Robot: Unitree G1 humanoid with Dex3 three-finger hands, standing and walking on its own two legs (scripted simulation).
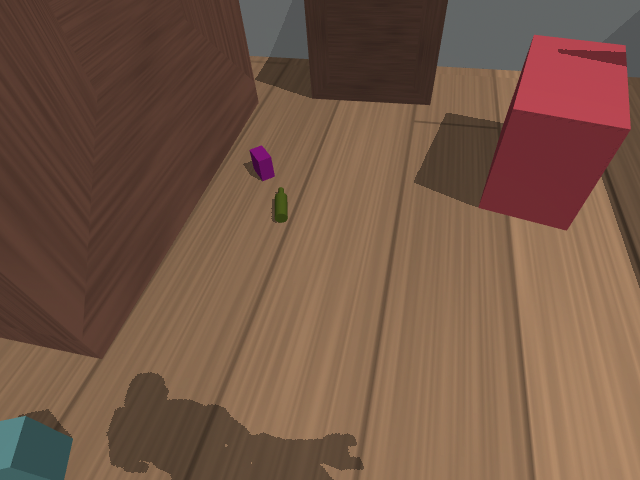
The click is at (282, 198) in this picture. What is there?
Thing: lying bottle
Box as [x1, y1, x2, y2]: [275, 187, 287, 222]
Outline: 280,187 278,188 278,192 275,195 275,219 279,222 285,221 287,218 286,195 283,192 283,188
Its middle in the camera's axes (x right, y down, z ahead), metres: -0.19 -0.15 +1.78
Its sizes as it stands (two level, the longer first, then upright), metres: 0.192 0.058 0.058
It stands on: the floor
